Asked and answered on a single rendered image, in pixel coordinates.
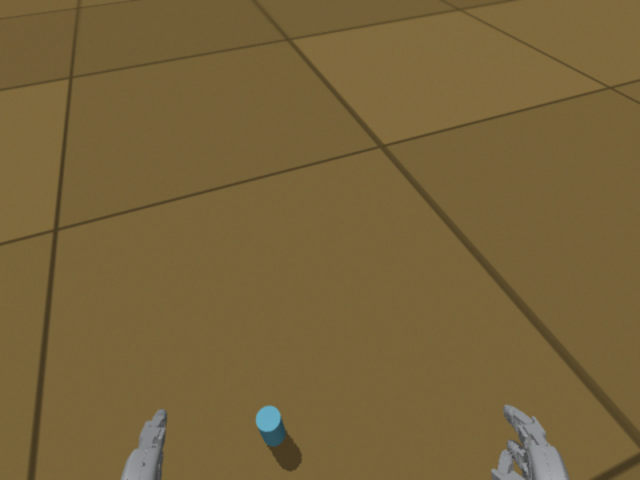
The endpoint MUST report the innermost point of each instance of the right robot hand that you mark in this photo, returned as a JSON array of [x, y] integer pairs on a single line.
[[537, 459]]

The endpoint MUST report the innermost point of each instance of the left robot hand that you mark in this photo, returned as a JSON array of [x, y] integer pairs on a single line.
[[145, 463]]

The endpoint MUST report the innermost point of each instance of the can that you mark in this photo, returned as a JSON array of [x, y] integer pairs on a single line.
[[270, 425]]

